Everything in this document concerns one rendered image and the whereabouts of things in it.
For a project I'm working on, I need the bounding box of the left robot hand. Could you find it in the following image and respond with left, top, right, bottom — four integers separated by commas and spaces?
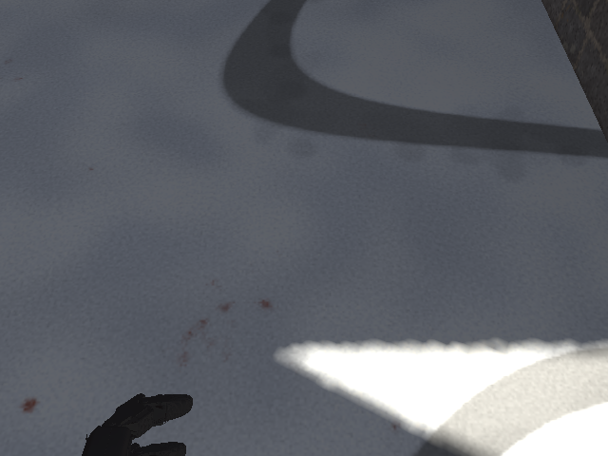
82, 393, 193, 456

